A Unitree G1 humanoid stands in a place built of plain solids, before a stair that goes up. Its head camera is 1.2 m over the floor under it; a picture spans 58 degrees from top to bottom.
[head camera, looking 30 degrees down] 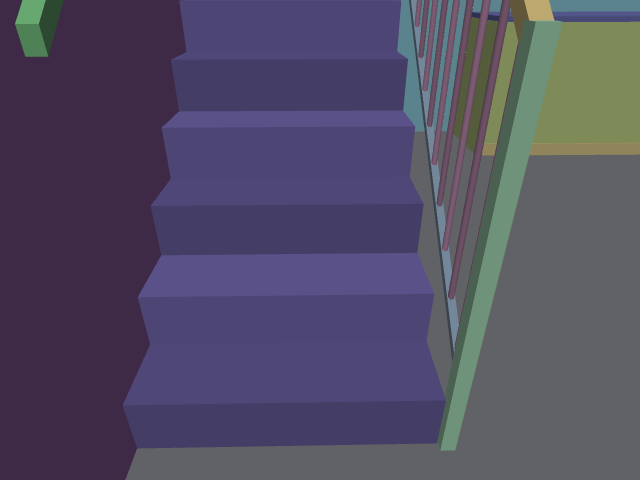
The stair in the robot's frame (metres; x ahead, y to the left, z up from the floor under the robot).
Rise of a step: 0.19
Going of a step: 0.24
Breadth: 0.91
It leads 1 degrees to the left of straight ahead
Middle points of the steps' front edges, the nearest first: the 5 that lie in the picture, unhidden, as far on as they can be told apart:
0.83 0.10 0.19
1.07 0.10 0.39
1.31 0.11 0.58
1.55 0.11 0.78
1.79 0.11 0.97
